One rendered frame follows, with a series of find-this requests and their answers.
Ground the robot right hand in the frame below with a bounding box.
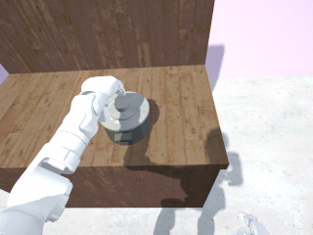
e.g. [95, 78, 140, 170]
[234, 211, 270, 235]

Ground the pot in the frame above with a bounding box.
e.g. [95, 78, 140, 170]
[105, 116, 150, 146]

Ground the knob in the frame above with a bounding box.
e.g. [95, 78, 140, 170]
[114, 98, 130, 113]

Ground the robot left hand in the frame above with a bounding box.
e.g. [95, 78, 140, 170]
[81, 75, 126, 122]

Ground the left robot forearm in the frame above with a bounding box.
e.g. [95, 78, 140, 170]
[7, 88, 106, 208]

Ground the left robot upper arm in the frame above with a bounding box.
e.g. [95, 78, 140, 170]
[0, 166, 73, 235]

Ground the table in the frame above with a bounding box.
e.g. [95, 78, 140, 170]
[0, 0, 229, 209]

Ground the lid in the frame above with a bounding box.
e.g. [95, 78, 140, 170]
[100, 91, 150, 132]

